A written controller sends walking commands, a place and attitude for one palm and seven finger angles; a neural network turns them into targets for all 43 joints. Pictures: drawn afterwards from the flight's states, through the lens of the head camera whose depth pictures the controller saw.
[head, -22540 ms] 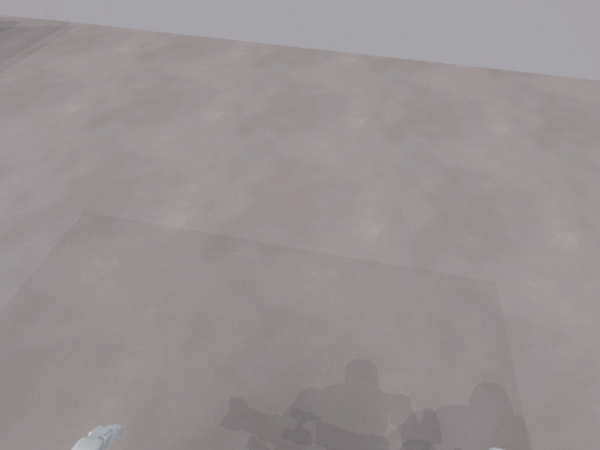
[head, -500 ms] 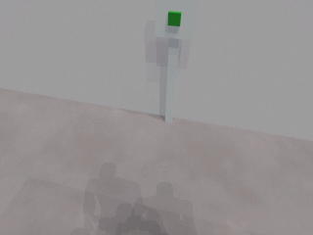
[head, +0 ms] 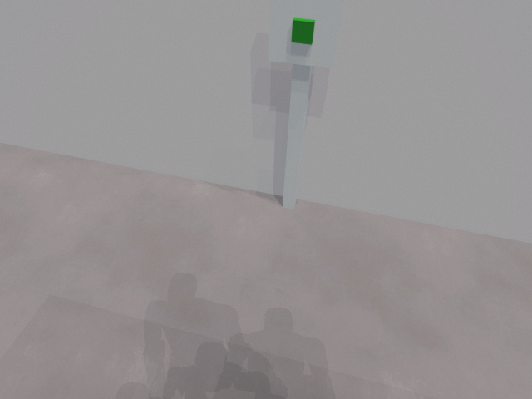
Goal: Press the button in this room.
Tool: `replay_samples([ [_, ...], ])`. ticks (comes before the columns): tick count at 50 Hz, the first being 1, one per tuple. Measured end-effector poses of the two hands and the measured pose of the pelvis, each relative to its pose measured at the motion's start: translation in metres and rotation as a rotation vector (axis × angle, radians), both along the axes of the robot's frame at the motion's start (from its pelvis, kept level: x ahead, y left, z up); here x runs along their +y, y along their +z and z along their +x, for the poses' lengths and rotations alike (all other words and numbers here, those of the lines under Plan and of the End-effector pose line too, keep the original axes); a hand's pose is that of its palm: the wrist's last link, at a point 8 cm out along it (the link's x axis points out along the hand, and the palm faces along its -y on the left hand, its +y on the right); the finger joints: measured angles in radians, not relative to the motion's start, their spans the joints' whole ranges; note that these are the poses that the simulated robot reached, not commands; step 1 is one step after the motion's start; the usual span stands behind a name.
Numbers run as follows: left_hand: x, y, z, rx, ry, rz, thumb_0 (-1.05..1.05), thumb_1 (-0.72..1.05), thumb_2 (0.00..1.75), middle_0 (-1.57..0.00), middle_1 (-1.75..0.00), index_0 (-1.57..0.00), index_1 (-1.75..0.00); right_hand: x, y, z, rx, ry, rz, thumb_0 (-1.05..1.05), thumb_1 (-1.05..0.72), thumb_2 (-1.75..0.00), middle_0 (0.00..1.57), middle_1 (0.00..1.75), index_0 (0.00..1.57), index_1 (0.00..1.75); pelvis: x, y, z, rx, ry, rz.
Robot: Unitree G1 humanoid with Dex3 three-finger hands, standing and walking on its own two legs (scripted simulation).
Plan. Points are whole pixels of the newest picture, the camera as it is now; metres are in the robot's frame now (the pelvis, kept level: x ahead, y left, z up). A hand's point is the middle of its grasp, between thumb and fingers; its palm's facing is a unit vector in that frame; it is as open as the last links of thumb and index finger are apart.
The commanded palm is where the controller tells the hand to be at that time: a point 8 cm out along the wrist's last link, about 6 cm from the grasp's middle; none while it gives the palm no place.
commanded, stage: look at it before walking up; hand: left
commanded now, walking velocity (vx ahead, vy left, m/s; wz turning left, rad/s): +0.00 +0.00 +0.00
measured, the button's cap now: (303, 30) +1.09 -0.04 +0.10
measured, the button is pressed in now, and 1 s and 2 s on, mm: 0 0 0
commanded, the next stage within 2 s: walk to a spot facing it in 0.20 s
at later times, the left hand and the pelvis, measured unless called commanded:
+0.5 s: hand out of the picture -0.01 +0.17 -0.18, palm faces -0.01 -0.99 -0.16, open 7.4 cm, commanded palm none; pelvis +0.01 +0.01 -0.01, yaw -4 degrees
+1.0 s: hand (213, 398) +0.16 +0.11 -0.16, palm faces -0.18 -0.97 -0.19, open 7.4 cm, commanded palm none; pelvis +0.16 -0.06 +0.00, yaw -15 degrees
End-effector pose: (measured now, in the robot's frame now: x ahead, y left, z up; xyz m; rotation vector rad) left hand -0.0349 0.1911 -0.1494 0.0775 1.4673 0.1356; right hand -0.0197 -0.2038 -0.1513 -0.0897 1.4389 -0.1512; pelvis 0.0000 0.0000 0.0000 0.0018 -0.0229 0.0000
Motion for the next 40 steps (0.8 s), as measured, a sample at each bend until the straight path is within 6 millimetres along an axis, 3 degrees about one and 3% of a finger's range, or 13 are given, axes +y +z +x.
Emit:
replay_samples([
  [15,0.027,0.003,0.015,-0.027,-0.024,0.05,0.0,0.91,0.9,-0.2,-0.3,-0.2,-0.3,0.021,-0.002,-0.025,0.052,-0.031,0.033,0.0,-0.91,-0.9,0.2,0.3,0.2,0.3,0.009,0.0,0.0,0.002,-0.005,0.003],
  [25,0.034,-0.004,0.027,0.005,-0.054,0.026,0.0,0.91,0.9,-0.2,-0.3,-0.2,-0.3,0.015,-0.007,-0.026,0.039,-0.102,0.003,0.0,-0.91,-0.9,0.2,0.3,0.2,0.3,0.013,-0.009,0.009,0.015,-0.069,0.007],
  [29,0.032,0.0,0.058,0.006,-0.105,0.04,0.0,0.91,0.9,-0.2,-0.3,-0.2,-0.3,0.001,-0.012,-0.026,0.026,-0.159,-0.007,0.0,-0.91,-0.9,0.2,0.3,0.2,0.3,0.006,-0.011,0.023,0.021,-0.111,0.018],
  [35,0.023,0.004,0.139,-0.103,-0.178,0.111,0.01,0.92,0.9,-0.2,-0.3,-0.2,-0.3,-0.031,-0.027,-0.017,0.073,-0.197,0.008,0.0,-0.91,-0.9,0.2,0.3,0.2,0.3,-0.024,-0.023,0.056,0.024,-0.159,0.023],
  [37,0.017,0.0,0.162,-0.164,-0.179,0.131,0.01,0.92,0.9,-0.2,-0.3,-0.2,-0.3,-0.046,-0.035,-0.004,0.091,-0.188,0.014,0.0,-0.91,-0.9,0.2,0.3,0.2,0.3,-0.037,-0.03,0.066,0.022,-0.163,0.013],
  [40,0.005,0.004,0.178,-0.186,-0.169,0.137,0.0,0.92,0.9,-0.2,-0.3,-0.2,-0.3,-0.071,-0.028,0.041,0.044,-0.17,-0.005,0.01,-0.91,-0.9,0.2,0.3,0.2,0.3,-0.049,-0.024,0.081,0.019,-0.186,0.02],
])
